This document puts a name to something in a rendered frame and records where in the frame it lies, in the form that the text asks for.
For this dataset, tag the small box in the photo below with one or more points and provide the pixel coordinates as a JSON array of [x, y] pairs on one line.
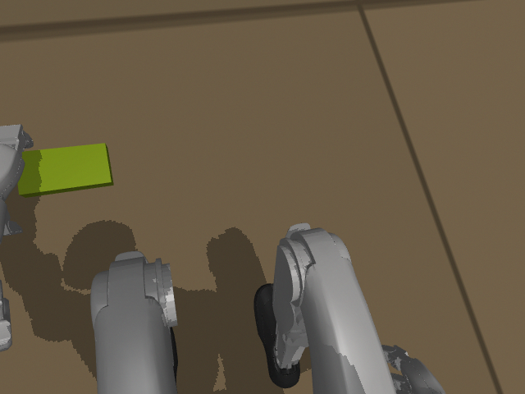
[[52, 171]]

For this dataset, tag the left robot hand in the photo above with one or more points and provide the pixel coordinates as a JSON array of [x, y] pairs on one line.
[[13, 141]]

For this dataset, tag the right robot hand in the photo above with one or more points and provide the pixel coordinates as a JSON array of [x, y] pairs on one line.
[[416, 379]]

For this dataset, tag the right robot foot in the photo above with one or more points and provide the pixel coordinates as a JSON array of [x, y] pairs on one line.
[[266, 326]]

